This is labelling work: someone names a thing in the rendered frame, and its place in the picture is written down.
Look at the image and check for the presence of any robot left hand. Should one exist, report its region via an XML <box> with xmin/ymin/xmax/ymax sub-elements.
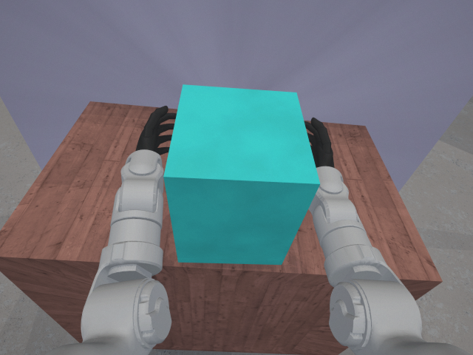
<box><xmin>136</xmin><ymin>106</ymin><xmax>177</xmax><ymax>155</ymax></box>

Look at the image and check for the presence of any pedestal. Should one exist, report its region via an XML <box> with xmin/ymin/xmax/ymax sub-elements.
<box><xmin>0</xmin><ymin>101</ymin><xmax>443</xmax><ymax>355</ymax></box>

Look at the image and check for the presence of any robot left forearm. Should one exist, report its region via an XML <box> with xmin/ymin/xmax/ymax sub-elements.
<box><xmin>81</xmin><ymin>149</ymin><xmax>163</xmax><ymax>338</ymax></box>

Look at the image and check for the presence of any robot right hand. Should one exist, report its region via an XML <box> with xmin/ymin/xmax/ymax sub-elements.
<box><xmin>304</xmin><ymin>118</ymin><xmax>335</xmax><ymax>168</ymax></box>

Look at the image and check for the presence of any left robot upper arm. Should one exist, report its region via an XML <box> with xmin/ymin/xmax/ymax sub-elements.
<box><xmin>45</xmin><ymin>278</ymin><xmax>171</xmax><ymax>355</ymax></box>

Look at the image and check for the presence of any right robot upper arm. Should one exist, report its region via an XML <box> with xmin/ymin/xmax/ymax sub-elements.
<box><xmin>329</xmin><ymin>279</ymin><xmax>471</xmax><ymax>355</ymax></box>

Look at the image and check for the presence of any carton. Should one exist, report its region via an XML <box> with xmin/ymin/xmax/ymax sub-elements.
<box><xmin>163</xmin><ymin>84</ymin><xmax>320</xmax><ymax>265</ymax></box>

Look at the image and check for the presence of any robot right forearm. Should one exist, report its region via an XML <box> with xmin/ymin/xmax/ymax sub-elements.
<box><xmin>309</xmin><ymin>166</ymin><xmax>422</xmax><ymax>332</ymax></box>

